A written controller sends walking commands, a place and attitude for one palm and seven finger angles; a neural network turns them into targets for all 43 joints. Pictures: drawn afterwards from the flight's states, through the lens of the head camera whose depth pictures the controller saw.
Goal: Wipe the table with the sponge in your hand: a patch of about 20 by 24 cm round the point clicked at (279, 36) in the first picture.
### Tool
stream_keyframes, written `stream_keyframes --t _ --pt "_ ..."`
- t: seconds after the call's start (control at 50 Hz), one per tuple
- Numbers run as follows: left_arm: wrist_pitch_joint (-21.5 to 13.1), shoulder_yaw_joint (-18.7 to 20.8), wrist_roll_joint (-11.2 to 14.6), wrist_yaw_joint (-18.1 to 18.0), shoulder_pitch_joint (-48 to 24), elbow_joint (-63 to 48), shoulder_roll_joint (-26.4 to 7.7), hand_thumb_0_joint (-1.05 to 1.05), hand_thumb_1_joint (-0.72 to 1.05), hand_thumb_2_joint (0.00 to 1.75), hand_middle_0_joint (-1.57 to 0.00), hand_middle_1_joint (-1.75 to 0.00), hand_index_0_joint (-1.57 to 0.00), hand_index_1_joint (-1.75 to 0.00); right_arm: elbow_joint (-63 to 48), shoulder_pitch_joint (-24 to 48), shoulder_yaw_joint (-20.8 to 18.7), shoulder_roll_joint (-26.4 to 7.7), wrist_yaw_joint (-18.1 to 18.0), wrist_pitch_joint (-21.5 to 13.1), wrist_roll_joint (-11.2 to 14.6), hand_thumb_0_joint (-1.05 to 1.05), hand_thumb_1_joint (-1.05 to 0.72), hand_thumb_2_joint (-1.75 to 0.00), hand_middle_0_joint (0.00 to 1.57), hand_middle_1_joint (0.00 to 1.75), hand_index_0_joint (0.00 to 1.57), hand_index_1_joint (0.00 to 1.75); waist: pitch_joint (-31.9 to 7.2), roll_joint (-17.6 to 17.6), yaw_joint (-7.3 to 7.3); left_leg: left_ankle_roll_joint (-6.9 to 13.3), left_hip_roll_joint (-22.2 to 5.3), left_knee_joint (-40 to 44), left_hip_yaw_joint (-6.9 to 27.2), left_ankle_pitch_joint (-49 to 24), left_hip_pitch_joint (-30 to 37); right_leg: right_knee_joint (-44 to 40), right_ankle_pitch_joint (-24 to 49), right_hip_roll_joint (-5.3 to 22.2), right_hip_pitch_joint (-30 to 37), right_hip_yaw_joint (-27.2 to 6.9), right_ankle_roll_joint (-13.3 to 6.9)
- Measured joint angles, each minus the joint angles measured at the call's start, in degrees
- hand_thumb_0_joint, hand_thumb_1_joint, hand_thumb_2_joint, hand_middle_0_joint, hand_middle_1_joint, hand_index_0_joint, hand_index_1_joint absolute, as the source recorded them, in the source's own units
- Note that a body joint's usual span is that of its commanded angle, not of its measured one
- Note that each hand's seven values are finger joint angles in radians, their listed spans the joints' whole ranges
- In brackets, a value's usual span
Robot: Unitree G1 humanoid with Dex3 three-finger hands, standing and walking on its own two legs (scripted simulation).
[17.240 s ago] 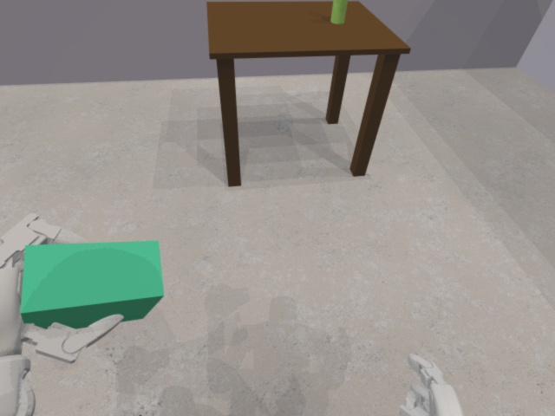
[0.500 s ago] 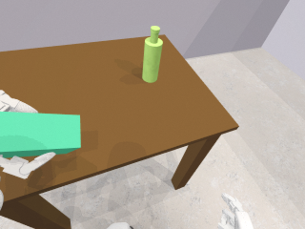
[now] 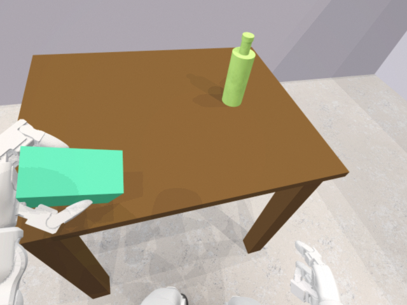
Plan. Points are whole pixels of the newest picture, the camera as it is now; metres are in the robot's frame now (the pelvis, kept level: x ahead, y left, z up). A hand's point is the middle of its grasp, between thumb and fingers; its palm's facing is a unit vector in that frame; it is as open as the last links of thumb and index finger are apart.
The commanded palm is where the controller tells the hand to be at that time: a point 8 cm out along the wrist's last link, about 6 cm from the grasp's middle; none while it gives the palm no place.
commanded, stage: come to a stop and stand still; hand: left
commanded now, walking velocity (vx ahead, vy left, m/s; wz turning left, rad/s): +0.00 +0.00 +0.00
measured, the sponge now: (87, 179) +0.25 +0.22 +0.14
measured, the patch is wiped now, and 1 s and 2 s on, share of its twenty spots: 0.00 0.00 0.00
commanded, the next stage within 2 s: look again from close up in 1.24 s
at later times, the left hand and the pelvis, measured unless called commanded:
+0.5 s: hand (52, 161) +0.26 +0.27 +0.16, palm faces +0.25 -0.90 -0.35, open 10.5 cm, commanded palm +0.19 +0.32 +0.19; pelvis -0.01 +0.06 +0.00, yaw -8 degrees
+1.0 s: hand (30, 160) +0.25 +0.29 +0.17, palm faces +0.26 -0.89 -0.37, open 10.5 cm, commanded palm +0.19 +0.34 +0.19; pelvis +0.01 +0.08 +0.01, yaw -5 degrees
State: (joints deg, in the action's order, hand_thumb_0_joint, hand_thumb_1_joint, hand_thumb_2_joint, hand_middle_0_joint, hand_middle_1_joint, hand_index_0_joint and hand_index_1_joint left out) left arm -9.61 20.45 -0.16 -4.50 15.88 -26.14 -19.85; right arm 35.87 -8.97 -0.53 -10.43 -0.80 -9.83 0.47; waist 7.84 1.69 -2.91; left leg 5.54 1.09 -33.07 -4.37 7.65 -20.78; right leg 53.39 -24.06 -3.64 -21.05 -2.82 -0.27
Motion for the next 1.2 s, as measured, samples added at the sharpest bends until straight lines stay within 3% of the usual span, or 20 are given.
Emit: stream_keyframes --t 0.04,0.08,0.16,0.2,0.24,0.3,0.34,0.4,0.44,0.48,0.54,0.6,0.66,0.72,0.82,0.92,0.98,1.1,1.2 --pt "0.6 0.5 0.0 -0.1 -0.5 0.0 -0.7 -0.01 -0.53 1.03 -0.7 -1.35 -0.7 -1.34 -0.2 -0.3 0.3 1.1 0.9 0.0 -0.1 0.02 -0.91 -0.9 0.2 0.3 0.21 0.3 -0.2 0.8 0.74 -0.3 0.2 3.7 -0.7 -1.5 0.9 2.8 0.5 -0.6 -0.3 1.3 -0.4" --pt "0.7 1.1 0.3 -0.3 1.5 -2.0 -1.2 -0.01 -0.53 1.03 -0.7 -1.35 -0.7 -1.34 -1.0 -1.1 0.9 1.8 1.6 0.1 -0.3 0.02 -0.91 -0.9 0.2 0.3 0.21 0.3 -1.2 1.3 1.19 -1.0 0.1 7.5 -2.2 -2.6 1.4 -0.6 0.7 -0.6 1.3 3.6 -1.0" --pt "0.3 1.5 1.2 -0.3 7.5 -7.6 -2.6 -0.01 -0.53 1.03 -0.7 -1.35 -0.7 -1.34 -3.6 -3.1 1.4 1.6 2.0 0.5 -0.7 0.02 -0.91 -0.9 0.2 0.3 0.21 0.3 -3.4 0.5 1.23 -3.9 0.5 11.9 -4.8 -3.4 1.2 -20.8 0.1 -0.3 10.3 8.2 -2.9" --pt "-0.4 2.0 1.4 -0.1 9.0 -8.9 -4.2 -0.01 -0.53 1.03 -0.7 -1.34 -0.7 -1.34 -4.5 -3.1 1.4 0.8 1.8 1.2 -0.5 0.02 -0.91 -0.9 0.2 0.3 0.21 0.3 -3.7 -0.4 1.09 -5.5 0.9 8.0 -5.7 0.6 -1.3 -29.8 6.9 0.2 14.1 8.6 -4.0" --pt "-0.7 1.6 1.9 0.2 8.8 -8.5 -4.8 -0.01 -0.53 1.03 -0.7 -1.34 -0.7 -1.34 -3.8 -2.5 1.1 -0.4 1.6 2.9 0.1 0.01 -0.91 -0.9 0.2 0.3 0.21 0.3 -2.9 -3.2 1.49 -6.1 0.2 -5.4 -2.7 9.4 -5.3 -29.7 9.2 -0.8 14.6 9.4 -3.6" --pt "-1.2 2.6 2.9 0.1 9.6 -5.8 -4.5 -0.01 -0.53 1.03 -0.7 -1.34 -0.7 -1.34 -1.4 -2.5 1.4 0.2 1.8 4.5 1.6 0.02 -0.91 -0.9 0.2 0.3 0.21 0.3 -4.9 -1.0 0.26 -6.0 1.2 -20.5 2.6 14.1 -7.3 -26.6 6.9 0.4 13.0 6.4 -2.8" --pt "-0.8 3.1 2.9 -1.0 9.9 -3.0 -3.1 -0.01 -0.53 1.03 -0.7 -1.34 -0.7 -1.34 -1.0 -3.1 1.9 0.6 1.5 4.8 1.5 0.02 -0.91 -0.9 0.2 0.3 0.21 0.3 -6.5 1.2 0.54 -5.5 0.2 -16.7 4.2 13.4 -3.9 -25.0 6.0 1.5 11.9 4.2 -2.2" --pt "0.4 1.5 2.3 -2.7 7.8 0.2 -0.5 -0.01 -0.53 1.03 -0.7 -1.34 -0.7 -1.34 -1.5 -4.1 1.5 -1.0 0.3 2.7 0.9 0.02 -0.91 -0.9 0.2 0.3 0.21 0.3 -6.9 0.8 2.44 -4.6 -1.5 -0.8 5.6 7.9 4.5 -19.6 3.1 2.6 9.8 4.1 -0.5" --pt "1.3 0.3 1.6 -3.1 5.1 1.4 0.2 -0.01 -0.53 1.03 -0.7 -1.34 -0.7 -1.34 -0.5 -2.7 0.4 -0.6 -0.3 2.1 0.5 0.02 -0.91 -0.9 0.2 0.3 0.21 0.3 -4.6 2.7 2.41 -4.1 0.6 -1.3 3.9 9.1 5.1 -13.7 0.6 4.5 7.5 2.3 -0.6" --pt "1.8 -0.1 1.1 -2.6 4.6 0.5 -0.3 -0.01 -0.53 1.03 -0.7 -1.34 -0.7 -1.34 -0.4 -1.7 0.3 0.0 -0.2 1.6 0.1 0.02 -0.91 -0.9 0.2 0.3 0.21 0.3 -3.0 3.6 2.71 -3.7 1.3 -1.0 2.8 8.4 5.3 -12.3 -1.4 4.4 5.9 1.5 -0.7" --pt "0.8 0.4 0.9 -1.3 6.4 -3.8 -3.1 -0.01 -0.53 1.03 -0.7 -1.34 -0.7 -1.34 -1.7 -1.9 0.6 0.8 0.4 0.7 -0.1 0.02 -0.91 -0.9 0.2 0.3 0.2 0.3 -1.5 2.9 4.42 -3.7 1.2 -0.2 3.7 6.9 4.5 -17.7 4.4 3.2 6.2 2.8 -1.0" --pt "-2.1 1.9 1.4 -0.6 9.9 -7.9 -5.5 -0.01 -0.53 1.03 -0.7 -1.34 -0.7 -1.34 -2.4 -3.2 0.8 0.5 0.9 0.7 0.6 0.02 -0.91 -0.9 0.2 0.3 0.21 0.3 -1.1 -0.2 5.35 -3.8 -0.3 -1.1 6.1 6.8 2.8 -23.2 9.4 1.7 7.8 5.0 -0.8" --pt "-3.9 4.3 2.6 -0.8 14.6 -9.9 -6.8 -0.01 -0.53 1.03 -0.7 -1.34 -0.7 -1.34 -2.4 -5.2 0.6 0.2 0.9 1.7 1.1 0.02 -0.91 -0.9 0.2 0.3 0.21 0.3 -3.2 -1.0 4.48 -4.2 0.0 -2.9 6.5 10.3 1.0 -23.7 8.9 1.6 6.7 4.8 -0.9" --pt "-3.9 5.1 3.1 -1.6 16.2 -7.9 -5.6 -0.01 -0.53 1.03 -0.7 -1.34 -0.7 -1.34 -1.1 -6.3 0.2 -0.6 -0.1 2.3 1.1 0.02 -0.91 -0.9 0.2 0.3 0.21 0.3 -4.6 -0.9 3.43 -3.4 0.9 -1.7 5.6 7.0 1.9 -21.3 7.3 2.5 5.9 3.8 -0.2" --pt "-0.2 2.8 1.7 -2.5 10.7 1.4 -1.6 -0.01 -0.53 1.03 -0.7 -1.34 -0.7 -1.34 1.1 -6.4 0.0 -0.7 -1.3 2.4 0.7 0.02 -0.91 -0.9 0.2 0.3 0.21 0.3 -5.6 -0.5 2.24 -2.1 2.8 1.0 4.9 7.4 4.8 -20.0 3.6 3.7 7.1 2.3 -0.4" --pt "1.4 -1.4 0.7 -2.3 7.1 1.2 1.5 -0.01 -0.53 1.03 -0.7 -1.34 -0.7 -1.34 0.7 -4.7 0.9 -0.2 -0.7 1.2 0.8 0.02 -0.91 -0.9 0.2 0.3 0.21 0.3 -4.6 -2.0 2.66 -2.6 1.7 1.8 7.3 6.6 5.6 -27.2 9.7 2.4 11.0 4.1 0.4" --pt "-0.4 -2.1 1.0 -2.1 8.8 -2.5 0.4 -0.01 -0.53 1.03 -0.7 -1.34 -0.7 -1.34 -0.3 -3.3 1.3 0.6 -0.4 0.7 0.8 0.02 -0.91 -0.9 0.2 0.3 0.21 0.3 -4.6 -1.0 2.88 -2.9 1.5 2.7 7.2 6.3 5.6 -27.7 9.7 2.2 10.8 4.0 0.1" --pt "-2.5 0.4 2.0 -1.8 11.4 -3.4 -3.5 -0.01 -0.53 1.03 -0.7 -1.34 -0.71 -1.34 -2.0 -1.5 1.2 0.4 -0.9 1.5 0.8 0.02 -0.91 -0.9 0.2 0.3 0.21 0.3 -5.6 -0.9 2.92 -3.4 1.2 4.8 7.0 5.6 6.2 -29.2 10.1 2.0 11.1 3.8 -0.3" --pt "-1.2 1.0 2.7 -2.1 10.7 0.4 -2.6 -0.01 -0.53 1.03 -0.7 -1.34 -0.71 -1.33 -2.2 -1.2 1.0 -0.8 -1.2 2.7 1.1 0.01 -0.91 -0.9 0.2 0.3 0.21 0.3 -6.2 -1.7 2.14 -3.6 1.0 5.8 7.2 5.3 6.7 -30.3 10.5 1.8 11.6 3.8 -0.5"
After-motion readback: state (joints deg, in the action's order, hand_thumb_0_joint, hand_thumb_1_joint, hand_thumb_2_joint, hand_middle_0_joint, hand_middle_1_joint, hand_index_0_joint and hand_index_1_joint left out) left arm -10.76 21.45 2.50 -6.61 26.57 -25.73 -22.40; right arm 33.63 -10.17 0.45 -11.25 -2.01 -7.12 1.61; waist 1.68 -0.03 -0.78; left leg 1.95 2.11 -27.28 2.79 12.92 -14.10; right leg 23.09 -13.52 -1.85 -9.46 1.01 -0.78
